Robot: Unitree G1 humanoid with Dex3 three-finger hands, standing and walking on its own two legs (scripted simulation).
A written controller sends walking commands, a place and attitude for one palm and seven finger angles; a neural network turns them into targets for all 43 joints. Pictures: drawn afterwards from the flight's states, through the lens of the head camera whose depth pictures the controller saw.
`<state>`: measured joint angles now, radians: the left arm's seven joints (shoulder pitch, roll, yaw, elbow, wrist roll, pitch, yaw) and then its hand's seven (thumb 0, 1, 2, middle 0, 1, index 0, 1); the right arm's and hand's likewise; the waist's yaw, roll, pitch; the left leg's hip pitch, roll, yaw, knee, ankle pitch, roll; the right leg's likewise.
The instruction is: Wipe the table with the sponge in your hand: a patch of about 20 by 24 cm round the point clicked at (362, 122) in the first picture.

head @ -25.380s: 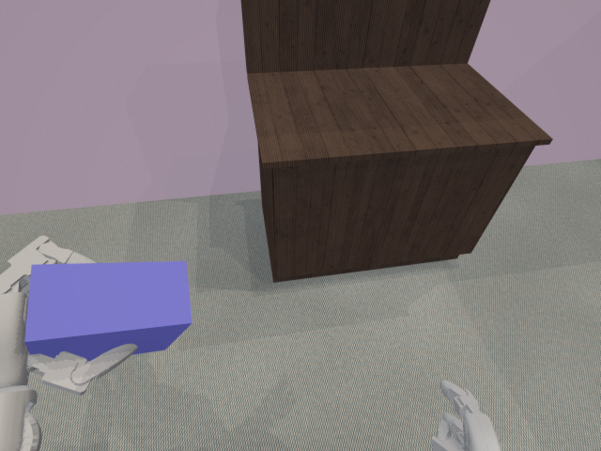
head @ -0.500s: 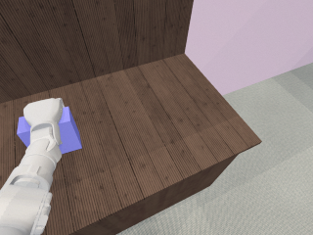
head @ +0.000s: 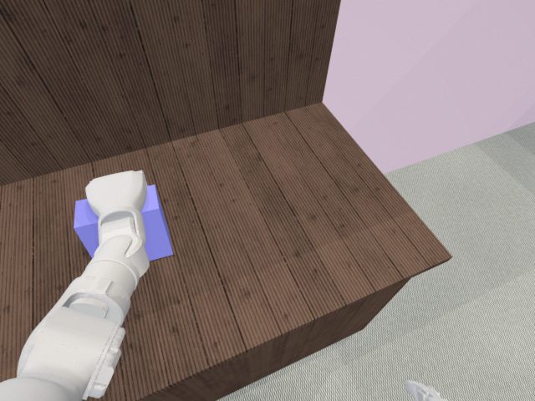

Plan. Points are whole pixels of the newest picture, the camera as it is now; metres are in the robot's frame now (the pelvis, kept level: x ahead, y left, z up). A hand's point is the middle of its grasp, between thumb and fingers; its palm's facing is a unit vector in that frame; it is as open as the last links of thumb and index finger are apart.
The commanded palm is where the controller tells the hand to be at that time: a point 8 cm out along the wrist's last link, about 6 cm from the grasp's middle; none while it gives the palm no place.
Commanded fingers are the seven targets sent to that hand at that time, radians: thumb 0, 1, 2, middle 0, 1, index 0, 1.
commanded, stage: wipe back along the middle lane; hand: left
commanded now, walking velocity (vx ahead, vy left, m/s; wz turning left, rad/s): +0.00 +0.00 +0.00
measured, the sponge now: (131, 237) +0.39 +0.28 -0.05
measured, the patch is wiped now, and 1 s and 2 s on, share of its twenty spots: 0.50 0.60 0.70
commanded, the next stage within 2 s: slide across to the third lane in 1.62 s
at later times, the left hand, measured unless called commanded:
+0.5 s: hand (137, 234) +0.37 +0.24 +0.00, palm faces -0.11 -0.02 -0.99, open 10.3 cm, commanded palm +0.33 +0.22 +0.04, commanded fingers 0.00 0.10 1.30 -1.20 -1.60 -1.20 -1.60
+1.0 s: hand (139, 258) +0.32 +0.23 +0.00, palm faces -0.07 -0.04 -1.00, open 10.3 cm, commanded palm +0.28 +0.20 +0.03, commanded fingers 0.00 0.10 1.30 -1.20 -1.60 -1.20 -1.60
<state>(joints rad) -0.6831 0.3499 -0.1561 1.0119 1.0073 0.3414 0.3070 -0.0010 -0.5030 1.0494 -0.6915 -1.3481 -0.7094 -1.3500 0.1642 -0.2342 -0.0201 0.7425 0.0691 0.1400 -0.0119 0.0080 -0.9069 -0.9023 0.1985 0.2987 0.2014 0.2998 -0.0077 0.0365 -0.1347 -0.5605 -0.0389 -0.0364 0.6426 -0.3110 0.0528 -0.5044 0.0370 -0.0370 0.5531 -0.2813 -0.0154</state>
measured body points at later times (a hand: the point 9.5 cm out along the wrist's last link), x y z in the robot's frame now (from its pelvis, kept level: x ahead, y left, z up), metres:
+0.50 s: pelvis +0.00 -0.01 +0.00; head +0.02 -0.02 +0.45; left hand +0.37 +0.24 +0.05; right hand +0.13 -0.27 -0.11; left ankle -0.01 +0.08 -0.73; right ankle -0.02 -0.12 -0.73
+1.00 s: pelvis -0.01 -0.01 +0.00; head +0.00 -0.02 +0.45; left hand +0.32 +0.22 +0.05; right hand +0.16 -0.24 -0.11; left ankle -0.01 +0.08 -0.73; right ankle -0.02 -0.12 -0.73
